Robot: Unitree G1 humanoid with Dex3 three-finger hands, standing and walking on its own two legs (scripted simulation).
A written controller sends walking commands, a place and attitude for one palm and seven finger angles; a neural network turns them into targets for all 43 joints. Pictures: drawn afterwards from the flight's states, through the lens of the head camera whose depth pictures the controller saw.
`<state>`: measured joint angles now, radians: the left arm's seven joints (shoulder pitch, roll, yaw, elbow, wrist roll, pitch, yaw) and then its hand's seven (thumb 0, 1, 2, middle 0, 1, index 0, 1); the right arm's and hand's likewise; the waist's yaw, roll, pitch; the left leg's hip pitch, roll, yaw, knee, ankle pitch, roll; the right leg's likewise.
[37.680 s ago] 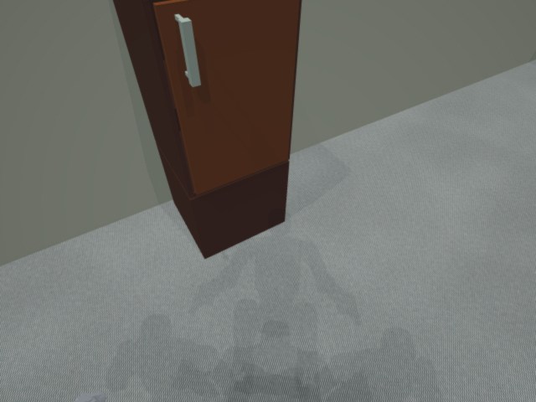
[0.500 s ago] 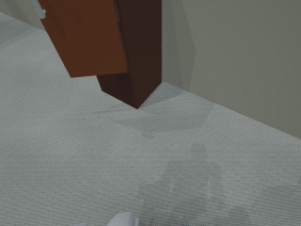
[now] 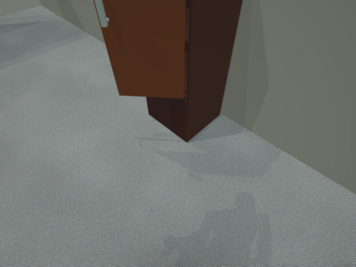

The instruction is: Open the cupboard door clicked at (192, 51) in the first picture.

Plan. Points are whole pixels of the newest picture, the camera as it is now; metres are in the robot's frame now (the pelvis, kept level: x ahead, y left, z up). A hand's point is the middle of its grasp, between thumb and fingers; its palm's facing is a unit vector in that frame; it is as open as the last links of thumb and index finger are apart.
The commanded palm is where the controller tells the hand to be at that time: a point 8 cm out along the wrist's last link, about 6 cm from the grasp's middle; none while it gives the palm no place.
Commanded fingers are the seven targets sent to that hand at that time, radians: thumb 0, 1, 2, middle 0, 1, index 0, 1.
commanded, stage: take the last steps up to it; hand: left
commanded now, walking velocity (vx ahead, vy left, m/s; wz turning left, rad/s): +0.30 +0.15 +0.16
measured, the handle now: (101, 5) +1.01 +0.38 +0.15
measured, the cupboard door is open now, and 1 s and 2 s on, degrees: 40 40 40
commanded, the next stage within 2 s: come to a stop and stand still in 1.06 s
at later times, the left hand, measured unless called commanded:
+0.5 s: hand out of the picture +0.04 +0.21 -0.18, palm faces +0.25 -0.96 -0.15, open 7.4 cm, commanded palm none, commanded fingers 0.00 0.90 0.90 -0.20 -0.30 -0.20 -0.30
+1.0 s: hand (102, 167) +0.43 +0.29 -0.16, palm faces +0.08 -0.97 -0.22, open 7.4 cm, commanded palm none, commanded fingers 0.00 0.90 0.90 -0.20 -0.30 -0.20 -0.30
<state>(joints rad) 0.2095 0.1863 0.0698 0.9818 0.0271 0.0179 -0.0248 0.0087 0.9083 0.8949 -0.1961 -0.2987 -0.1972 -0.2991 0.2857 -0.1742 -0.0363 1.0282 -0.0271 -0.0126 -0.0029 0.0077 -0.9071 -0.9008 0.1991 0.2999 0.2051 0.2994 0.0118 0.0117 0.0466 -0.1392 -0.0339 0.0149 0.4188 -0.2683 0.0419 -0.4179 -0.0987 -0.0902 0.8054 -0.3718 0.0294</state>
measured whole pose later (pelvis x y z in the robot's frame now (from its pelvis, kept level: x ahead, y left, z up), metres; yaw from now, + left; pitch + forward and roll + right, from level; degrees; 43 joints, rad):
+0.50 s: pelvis +0.15 +0.07 -0.01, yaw +7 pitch +1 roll +0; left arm 0.42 0.13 0.06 1.14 0.03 -0.04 0.00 0.01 0.91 0.89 -0.20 -0.30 -0.20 -0.30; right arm 0.17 -0.21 -0.06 1.01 -0.02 -0.02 0.04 0.01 -0.91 -0.90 0.19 0.30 0.20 0.30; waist 0.06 -0.02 0.06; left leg -0.39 0.07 0.11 0.53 -0.21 0.00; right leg -0.05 -0.19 -0.21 0.46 -0.39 0.10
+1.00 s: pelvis +0.33 +0.11 -0.01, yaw +3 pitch +0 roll +1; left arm 0.14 0.14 0.06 0.97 0.02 -0.07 0.00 0.00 0.91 0.89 -0.20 -0.30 -0.20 -0.30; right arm 0.33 -0.18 -0.05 1.14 -0.02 -0.01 0.00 0.01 -0.91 -0.90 0.20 0.30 0.20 0.30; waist -0.01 0.03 0.07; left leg -0.30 0.02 0.10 0.99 -0.45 0.01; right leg -0.30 -0.05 -0.13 0.59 -0.29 -0.05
